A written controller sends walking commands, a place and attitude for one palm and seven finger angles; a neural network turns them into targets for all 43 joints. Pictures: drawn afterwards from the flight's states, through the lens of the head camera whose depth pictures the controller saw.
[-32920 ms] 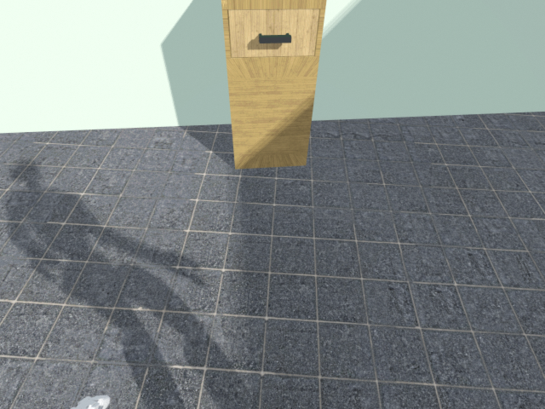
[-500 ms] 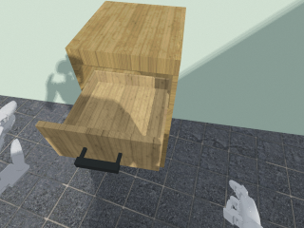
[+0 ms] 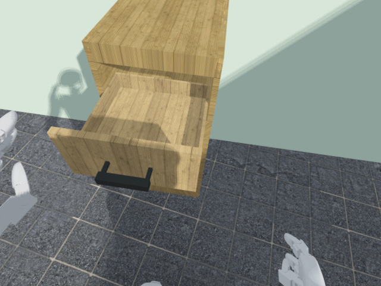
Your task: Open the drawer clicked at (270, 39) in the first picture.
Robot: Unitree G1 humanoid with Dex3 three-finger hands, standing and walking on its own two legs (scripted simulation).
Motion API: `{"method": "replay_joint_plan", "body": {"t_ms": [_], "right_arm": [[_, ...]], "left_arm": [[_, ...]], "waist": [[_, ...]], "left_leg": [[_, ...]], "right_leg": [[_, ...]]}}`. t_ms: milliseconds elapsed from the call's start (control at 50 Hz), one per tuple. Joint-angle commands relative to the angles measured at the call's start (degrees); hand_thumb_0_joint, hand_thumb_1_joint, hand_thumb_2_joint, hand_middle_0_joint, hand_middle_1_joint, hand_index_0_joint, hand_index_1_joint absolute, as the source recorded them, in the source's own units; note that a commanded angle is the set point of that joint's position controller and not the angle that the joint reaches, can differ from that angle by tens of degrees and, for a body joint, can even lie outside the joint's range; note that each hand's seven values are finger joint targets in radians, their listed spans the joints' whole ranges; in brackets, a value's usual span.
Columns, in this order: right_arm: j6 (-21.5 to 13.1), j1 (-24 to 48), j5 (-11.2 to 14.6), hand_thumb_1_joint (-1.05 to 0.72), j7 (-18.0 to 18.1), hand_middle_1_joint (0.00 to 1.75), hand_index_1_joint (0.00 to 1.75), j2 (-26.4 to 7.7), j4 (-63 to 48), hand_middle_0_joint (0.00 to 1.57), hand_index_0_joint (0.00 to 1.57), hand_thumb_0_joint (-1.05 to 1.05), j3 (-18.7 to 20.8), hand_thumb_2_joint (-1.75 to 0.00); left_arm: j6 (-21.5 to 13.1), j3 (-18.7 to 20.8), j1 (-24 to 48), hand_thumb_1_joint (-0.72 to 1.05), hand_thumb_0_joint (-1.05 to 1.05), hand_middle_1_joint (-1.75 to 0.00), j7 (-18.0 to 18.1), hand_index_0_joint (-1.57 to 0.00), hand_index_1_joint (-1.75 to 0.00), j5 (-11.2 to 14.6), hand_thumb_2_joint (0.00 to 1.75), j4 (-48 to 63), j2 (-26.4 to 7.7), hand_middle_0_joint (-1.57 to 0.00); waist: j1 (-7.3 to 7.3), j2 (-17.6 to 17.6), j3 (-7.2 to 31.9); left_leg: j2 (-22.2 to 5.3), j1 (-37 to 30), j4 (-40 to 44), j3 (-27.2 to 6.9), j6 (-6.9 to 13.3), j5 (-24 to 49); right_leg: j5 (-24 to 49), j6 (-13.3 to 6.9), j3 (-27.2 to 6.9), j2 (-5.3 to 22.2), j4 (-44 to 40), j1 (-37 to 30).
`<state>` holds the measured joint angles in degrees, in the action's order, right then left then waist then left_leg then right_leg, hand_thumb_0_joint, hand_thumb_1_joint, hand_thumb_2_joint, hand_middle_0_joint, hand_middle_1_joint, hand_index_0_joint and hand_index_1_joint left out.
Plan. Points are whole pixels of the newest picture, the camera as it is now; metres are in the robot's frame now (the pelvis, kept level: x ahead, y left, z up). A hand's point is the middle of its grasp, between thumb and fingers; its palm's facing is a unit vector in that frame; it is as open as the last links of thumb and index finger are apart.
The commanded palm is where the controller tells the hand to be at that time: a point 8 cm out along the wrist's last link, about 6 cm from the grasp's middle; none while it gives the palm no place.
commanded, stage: step back with the hand held close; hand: left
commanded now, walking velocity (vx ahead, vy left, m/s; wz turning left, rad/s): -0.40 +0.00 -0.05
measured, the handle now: (125, 174) +0.37 +0.18 -0.04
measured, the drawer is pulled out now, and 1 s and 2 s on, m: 0.29 0.29 0.29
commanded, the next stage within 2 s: stop stepping back and stand still in 0.32 s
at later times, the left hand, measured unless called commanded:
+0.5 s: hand out of the picture +0.10 +0.21 +0.18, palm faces +0.28 -0.86 -0.42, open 7.4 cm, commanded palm +0.04 +0.26 +0.19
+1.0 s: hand out of the picture +0.02 +0.24 +0.19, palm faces +0.38 -0.81 -0.46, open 7.4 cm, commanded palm -0.04 +0.28 +0.19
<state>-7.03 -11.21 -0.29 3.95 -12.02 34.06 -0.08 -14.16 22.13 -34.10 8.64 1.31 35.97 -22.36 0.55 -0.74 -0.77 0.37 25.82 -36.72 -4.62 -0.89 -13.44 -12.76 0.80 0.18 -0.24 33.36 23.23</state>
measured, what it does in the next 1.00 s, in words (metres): walks backwards: right foot, then left foot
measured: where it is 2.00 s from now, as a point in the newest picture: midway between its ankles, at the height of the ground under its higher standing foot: outside the picture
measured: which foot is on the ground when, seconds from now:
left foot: down 0.00-0.40, up 0.42-0.64, down 0.66-1.00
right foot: down 0.00-0.12, up 0.14-0.38, down 0.40-1.00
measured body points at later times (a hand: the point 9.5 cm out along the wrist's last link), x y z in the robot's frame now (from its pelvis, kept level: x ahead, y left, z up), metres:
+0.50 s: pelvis -0.10 -0.01 +0.01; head -0.07 +0.01 +0.46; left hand +0.08 +0.26 +0.21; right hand +0.08 -0.23 -0.06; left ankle -0.05 +0.10 -0.67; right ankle -0.16 -0.12 -0.72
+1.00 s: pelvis -0.17 +0.00 +0.01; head -0.17 +0.00 +0.46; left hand -0.01 +0.28 +0.21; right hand -0.01 -0.23 -0.07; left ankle -0.17 +0.10 -0.72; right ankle -0.15 -0.10 -0.72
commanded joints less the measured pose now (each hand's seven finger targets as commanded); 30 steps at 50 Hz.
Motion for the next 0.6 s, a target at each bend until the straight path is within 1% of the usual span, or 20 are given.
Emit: {"method": "replay_joint_plan", "body": {"t_ms": [0,40,60,100,120,160,180,200,280,340,360,380,400,420,440,460,480,500,540,580], "right_arm": [[-3.3,6.0,0.7,-0.90,0.8,0.30,0.30,-6.3,-7.8,0.20,0.20,0.00,3.6,-0.90],[-2.6,7.3,0.8,-0.90,1.1,0.30,0.30,-6.4,-8.2,0.20,0.20,0.00,3.5,-0.90],[-2.5,8.2,0.8,-0.90,1.4,0.30,0.30,-6.9,-8.6,0.20,0.20,0.00,3.6,-0.90],[-3.3,8.3,-0.9,-0.90,1.8,0.30,0.30,-7.3,-10.1,0.20,0.20,0.00,3.1,-0.90],[-4.0,7.2,-2.8,-0.90,2.3,0.30,0.30,-6.4,-8.8,0.20,0.20,0.00,3.1,-0.90],[-4.8,5.6,-2.4,-0.90,2.1,0.30,0.30,-6.3,-7.0,0.20,0.20,0.00,3.5,-0.90],[-5.5,5.7,-1.5,-0.90,1.2,0.30,0.30,-6.9,-6.0,0.20,0.20,0.00,3.9,-0.90],[-6.1,5.3,-0.8,-0.90,0.2,0.30,0.30,-6.6,-5.9,0.20,0.20,0.00,3.7,-0.90],[-6.5,7.4,-0.7,-0.90,-0.7,0.30,0.30,-6.9,-5.7,0.20,0.20,0.00,2.0,-0.90],[-6.3,9.3,-0.3,-0.90,-0.9,0.30,0.30,-7.2,-6.3,0.20,0.20,0.00,1.5,-0.90],[-5.7,8.7,-0.1,-0.90,-1.0,0.30,0.30,-7.0,-6.3,0.20,0.20,0.00,1.6,-0.90],[-5.2,8.8,0.4,-0.90,-1.4,0.30,0.30,-5.8,-6.6,0.20,0.20,0.00,1.4,-0.90],[-4.9,8.9,0.9,-0.90,-1.2,0.30,0.30,-5.7,-6.6,0.20,0.20,0.00,1.6,-0.90],[-4.3,8.4,0.6,-0.90,-0.8,0.30,0.30,-5.5,-5.8,0.20,0.20,0.00,1.9,-0.90],[-3.8,6.5,1.4,-0.90,-0.6,0.30,0.30,-5.5,-5.1,0.20,0.20,0.00,2.2,-0.90],[-3.4,8.0,1.3,-0.90,-0.6,0.30,0.30,-5.2,-7.0,0.20,0.20,0.00,1.6,-0.90],[-2.4,8.0,1.1,-0.90,0.0,0.30,0.30,-2.8,-8.0,0.20,0.20,0.00,0.1,-0.90],[-1.7,8.6,1.0,-0.90,0.7,0.30,0.30,-2.4,-8.3,0.20,0.20,0.00,-0.4,-0.90],[-1.7,7.7,0.8,-0.90,1.2,0.30,0.30,-3.8,-8.5,0.20,0.20,0.00,-0.1,-0.90],[-2.4,4.8,0.7,-0.90,1.3,0.30,0.30,-5.3,-8.0,0.20,0.20,0.00,0.5,-0.90]], "left_arm": [[-2.8,6.7,-0.5,0.90,0.00,-0.30,0.7,-0.20,-0.30,0.9,0.90,11.3,-9.5,-0.20],[-2.6,7.6,-2.0,0.90,0.00,-0.30,0.7,-0.20,-0.30,1.2,0.90,11.9,-9.8,-0.20],[-2.5,8.1,-2.9,0.90,0.00,-0.30,0.8,-0.20,-0.30,1.0,0.90,11.7,-10.1,-0.20],[-3.2,7.4,-1.9,0.90,0.00,-0.30,1.0,-0.20,-0.30,0.6,0.90,14.8,-9.1,-0.20],[-3.4,7.1,-0.8,0.90,0.00,-0.30,1.6,-0.20,-0.30,0.1,0.90,14.7,-9.0,-0.20],[-3.3,6.2,-1.1,0.90,0.00,-0.30,2.3,-0.20,-0.30,0.6,0.90,15.1,-8.5,-0.20],[-2.8,5.8,-2.3,0.90,0.00,-0.30,1.7,-0.20,-0.30,0.8,0.90,13.6,-7.6,-0.20],[-2.2,4.6,-2.5,0.90,0.00,-0.30,1.2,-0.20,-0.30,1.1,0.90,13.3,-6.6,-0.20],[-1.1,3.7,1.6,0.90,0.00,-0.30,0.2,-0.20,-0.30,2.1,0.90,14.8,-7.7,-0.20],[-1.1,5.9,3.2,0.90,0.00,-0.30,-0.5,-0.20,-0.30,3.0,0.90,14.4,-9.7,-0.20],[-1.2,7.7,1.8,0.90,0.00,-0.30,-0.8,-0.20,-0.30,3.0,0.90,13.8,-11.7,-0.20],[-1.9,7.1,2.5,0.90,0.00,-0.30,-1.1,-0.20,-0.30,3.3,0.90,14.5,-11.7,-0.20],[-2.5,9.0,2.1,0.90,0.00,-0.30,-0.9,-0.20,-0.30,3.1,0.90,14.6,-14.5,-0.20],[-2.8,10.3,2.2,0.90,0.00,-0.30,-0.1,-0.20,-0.30,3.0,0.90,11.7,-14.8,-0.20],[-1.3,7.6,-1.1,0.90,0.00,-0.30,-0.7,-0.20,-0.30,2.3,0.90,8.3,-10.7,-0.20],[-0.2,7.9,-2.5,0.90,0.00,-0.30,-1.1,-0.20,-0.30,2.0,0.90,7.9,-10.4,-0.20],[-0.2,6.2,-4.0,0.90,0.00,-0.30,-0.7,-0.20,-0.30,1.5,0.90,8.2,-7.9,-0.20],[-0.3,6.2,-4.8,0.90,0.00,-0.30,0.1,-0.20,-0.30,0.5,0.90,7.5,-7.9,-0.20],[-0.4,5.4,-4.2,0.90,0.00,-0.30,1.0,-0.20,-0.30,0.0,0.90,7.6,-7.8,-0.20],[-0.3,4.7,-4.9,0.90,0.00,-0.30,1.1,-0.20,-0.30,0.0,0.90,8.6,-7.4,-0.20]], "waist": [[-0.73,-7.6,12.3],[-0.85,-4.1,9.1],[-0.89,2.5,7.4],[-0.60,16.1,7.3],[0.06,13.6,7.0],[-0.48,9.1,10.9],[-1.34,11.5,12.0],[-1.51,11.9,12.7],[-1.07,13.2,9.2],[-2.56,10.5,8.2],[-2.28,6.6,7.8],[-1.90,-1.4,8.0],[-2.66,-11.8,8.1],[-2.88,-11.7,5.9],[-1.08,-12.4,7.4],[-0.89,-12.0,8.9],[0.36,-8.9,8.5],[0.85,-7.0,7.7],[0.87,-5.7,7.8],[1.65,-4.2,8.7]], "left_leg": [[0.7,-9.3,-1.1,3.8,0.7,-0.7],[-1.4,-9.2,5.9,1.5,1.7,-2.6],[-4.7,-8.0,11.4,-2.7,2.9,-2.9],[-17.7,5.9,26.6,-19.6,8.9,-5.2],[-20.3,6.3,27.5,-21.9,11.1,-1.9],[-18.9,-5.5,17.2,-14.3,11.0,20.0],[-16.6,-12.5,15.0,-8.5,10.1,24.6],[-15.0,-14.9,14.5,-6.6,9.1,25.3],[-15.1,-9.2,19.0,-9.2,8.7,9.7],[-12.2,-1.8,18.9,-6.8,5.6,-5.3],[-8.9,-2.1,14.5,-3.8,3.7,-7.6],[-4.2,-2.4,3.9,1.0,0.9,-10.3],[3.5,-2.0,-16.9,6.8,-2.4,-11.6],[4.0,3.5,-34.0,4.9,-1.9,-16.6],[3.3,4.7,-38.1,1.5,-1.3,-14.5],[2.9,6.7,-35.6,2.5,-1.3,-13.9],[0.6,6.9,-27.8,3.6,-1.2,-12.8],[-0.6,4.7,-19.4,5.4,-0.5,-12.3],[-0.9,-0.9,-4.6,6.1,1.1,-10.1],[0.2,-8.9,13.7,8.3,1.9,-0.9]], "right_leg": [[9.0,-7.1,-8.6,14.3,-12.1,-3.4],[-3.6,-4.8,-5.8,10.3,-10.9,1.2],[-7.9,-3.1,-3.9,6.3,-6.4,2.8],[-15.5,0.2,1.5,-3.8,18.9,-6.5],[-19.6,-0.3,-2.1,-4.5,29.6,-4.4],[-20.7,-0.5,-4.1,-2.8,28.6,1.6],[-18.0,0.2,-2.7,-1.7,25.7,3.7],[-16.2,0.3,-1.1,-1.4,22.8,3.2],[-16.4,-0.3,0.2,-1.6,11.1,-3.4],[-8.7,-2.0,1.7,-1.2,-6.7,-13.8],[-4.7,-3.3,-0.2,1.6,-13.5,-13.0],[-3.1,-6.3,-8.0,9.3,-20.1,-10.3],[-2.7,-12.4,-22.7,22.3,-26.1,-2.5],[8.2,-15.0,-21.9,27.2,-25.2,0.2],[20.4,-12.5,-12.8,21.8,-19.0,-3.9],[26.6,-11.7,-10.7,19.9,-14.8,-7.8],[33.0,-11.2,-5.4,17.8,-12.2,-13.0],[35.5,-9.3,-3.2,16.3,-11.0,-13.9],[33.3,-8.3,-5.0,16.0,-9.0,-14.7],[29.8,-5.3,-4.0,14.1,-5.8,-16.6]]}}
